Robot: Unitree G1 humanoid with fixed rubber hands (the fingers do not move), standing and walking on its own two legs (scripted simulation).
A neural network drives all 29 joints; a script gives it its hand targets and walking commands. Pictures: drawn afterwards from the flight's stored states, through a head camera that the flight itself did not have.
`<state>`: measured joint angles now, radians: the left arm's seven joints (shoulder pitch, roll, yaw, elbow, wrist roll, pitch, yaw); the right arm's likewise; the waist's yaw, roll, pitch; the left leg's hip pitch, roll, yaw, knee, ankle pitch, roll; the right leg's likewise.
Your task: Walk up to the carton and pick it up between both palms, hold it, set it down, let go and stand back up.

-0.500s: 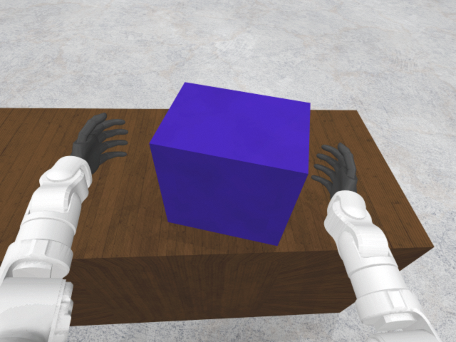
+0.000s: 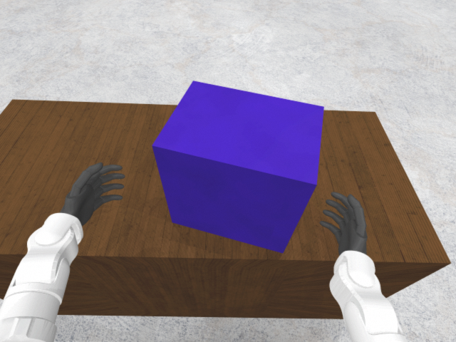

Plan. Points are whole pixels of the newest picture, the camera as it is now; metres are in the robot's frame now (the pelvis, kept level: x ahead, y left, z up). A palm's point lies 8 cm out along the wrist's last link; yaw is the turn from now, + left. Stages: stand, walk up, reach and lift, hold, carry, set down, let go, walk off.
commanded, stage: set down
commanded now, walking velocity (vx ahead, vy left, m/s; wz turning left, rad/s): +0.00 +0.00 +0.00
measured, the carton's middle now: (240, 170) +0.44 +0.02 +0.00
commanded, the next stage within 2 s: none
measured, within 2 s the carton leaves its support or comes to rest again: neither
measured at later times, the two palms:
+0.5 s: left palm (62, 261) +0.23 +0.31 +0.00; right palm (340, 295) +0.20 -0.15 -0.01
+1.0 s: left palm (61, 303) +0.17 +0.31 -0.03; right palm (339, 288) +0.21 -0.15 -0.02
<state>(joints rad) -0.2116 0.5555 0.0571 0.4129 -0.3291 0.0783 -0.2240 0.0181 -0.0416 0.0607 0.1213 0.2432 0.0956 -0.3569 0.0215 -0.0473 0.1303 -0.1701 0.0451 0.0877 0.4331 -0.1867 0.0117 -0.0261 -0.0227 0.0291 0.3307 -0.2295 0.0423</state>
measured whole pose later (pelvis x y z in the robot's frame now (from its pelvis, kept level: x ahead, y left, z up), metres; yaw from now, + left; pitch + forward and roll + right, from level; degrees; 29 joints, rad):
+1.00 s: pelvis -0.02 +0.03 -0.01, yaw +1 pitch -7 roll -3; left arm 0.10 0.51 -0.15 0.53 -0.36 -0.26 -0.15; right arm 0.09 -0.04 -0.04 0.53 0.17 -0.24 -0.20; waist 0.07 -0.02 0.12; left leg -0.21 0.02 0.08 0.56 -0.24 0.04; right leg -0.05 -0.04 0.03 0.44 -0.29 -0.01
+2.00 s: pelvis +0.02 -0.02 +0.00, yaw +0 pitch -3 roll +0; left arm 0.18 0.21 0.03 0.50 0.01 0.02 -0.06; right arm 0.19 -0.13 0.02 0.69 0.02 -0.31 -0.05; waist 0.01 0.01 0.14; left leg -0.12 0.05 0.08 0.37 -0.18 -0.02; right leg -0.01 -0.01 0.03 0.33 -0.26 0.01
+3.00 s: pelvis -0.01 -0.01 -0.01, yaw +4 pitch -2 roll -1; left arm 0.36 0.28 0.02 0.66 0.02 -0.03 0.00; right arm 0.28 -0.28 -0.01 0.80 -0.02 -0.04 0.02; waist 0.00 0.01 0.02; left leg -0.28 0.02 0.02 0.49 -0.18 0.01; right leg -0.14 -0.04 -0.02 0.46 -0.29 0.04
